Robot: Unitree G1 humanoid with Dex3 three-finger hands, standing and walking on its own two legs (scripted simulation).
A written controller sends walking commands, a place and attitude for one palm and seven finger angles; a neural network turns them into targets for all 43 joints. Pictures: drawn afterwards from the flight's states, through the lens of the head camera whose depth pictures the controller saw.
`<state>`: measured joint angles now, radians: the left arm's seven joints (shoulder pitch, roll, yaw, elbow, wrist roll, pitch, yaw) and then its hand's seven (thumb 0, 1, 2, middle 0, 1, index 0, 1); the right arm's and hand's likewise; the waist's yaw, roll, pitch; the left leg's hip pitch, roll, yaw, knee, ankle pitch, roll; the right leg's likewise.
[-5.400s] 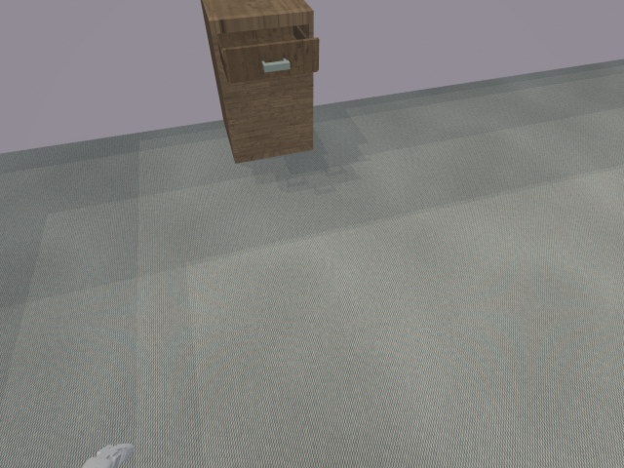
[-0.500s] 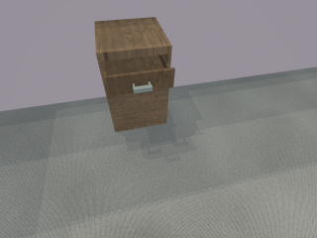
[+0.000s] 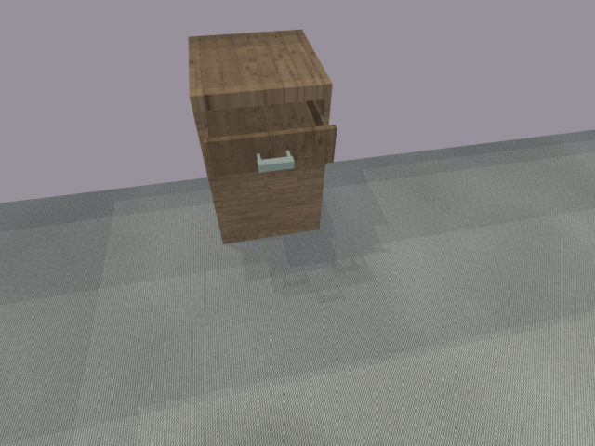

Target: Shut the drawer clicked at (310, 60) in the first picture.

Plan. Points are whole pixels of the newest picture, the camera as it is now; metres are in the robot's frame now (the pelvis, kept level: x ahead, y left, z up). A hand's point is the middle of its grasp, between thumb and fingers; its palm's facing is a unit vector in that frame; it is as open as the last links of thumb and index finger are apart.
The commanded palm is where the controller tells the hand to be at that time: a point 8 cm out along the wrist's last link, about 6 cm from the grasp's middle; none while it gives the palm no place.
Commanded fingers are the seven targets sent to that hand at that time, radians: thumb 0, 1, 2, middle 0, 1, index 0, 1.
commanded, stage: stand and wait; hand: left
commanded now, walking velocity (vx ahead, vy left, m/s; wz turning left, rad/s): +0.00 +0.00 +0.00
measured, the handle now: (274, 159) +0.89 +0.13 -0.19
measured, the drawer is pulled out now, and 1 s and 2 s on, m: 0.16 0.16 0.16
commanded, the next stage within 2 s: look at it before walking up in 0.04 s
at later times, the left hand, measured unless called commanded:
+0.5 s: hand out of the picture -0.03 +0.15 -0.18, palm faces +0.05 -0.99 -0.16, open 7.4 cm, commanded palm none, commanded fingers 0.00 0.90 0.90 -0.20 -0.30 -0.20 -0.30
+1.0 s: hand out of the picture -0.01 +0.16 -0.18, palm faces -0.02 -0.98 -0.18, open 7.4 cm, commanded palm none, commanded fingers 0.00 0.90 0.90 -0.20 -0.30 -0.20 -0.30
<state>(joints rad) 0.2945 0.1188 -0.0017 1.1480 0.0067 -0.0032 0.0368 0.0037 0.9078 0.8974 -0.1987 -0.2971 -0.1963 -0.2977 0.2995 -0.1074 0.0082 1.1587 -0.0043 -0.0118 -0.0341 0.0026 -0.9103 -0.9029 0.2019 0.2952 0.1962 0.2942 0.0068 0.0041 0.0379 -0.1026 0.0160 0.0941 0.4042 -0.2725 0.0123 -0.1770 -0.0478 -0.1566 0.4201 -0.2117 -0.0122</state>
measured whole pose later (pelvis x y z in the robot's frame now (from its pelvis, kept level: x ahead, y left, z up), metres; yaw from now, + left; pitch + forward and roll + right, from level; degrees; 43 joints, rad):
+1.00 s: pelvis -0.01 -0.01 -0.01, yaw -5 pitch -1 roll +1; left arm 0.27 0.14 0.04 1.11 0.02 0.04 0.01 0.00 0.91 0.90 -0.20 -0.30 -0.20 -0.30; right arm 0.25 -0.13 -0.02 1.10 -0.01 0.01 -0.05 0.01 -0.91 -0.90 0.20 0.30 0.20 0.29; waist 0.02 0.00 0.08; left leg -0.17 0.05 0.17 0.50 -0.31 0.00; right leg -0.29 -0.01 -0.08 0.53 -0.23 -0.03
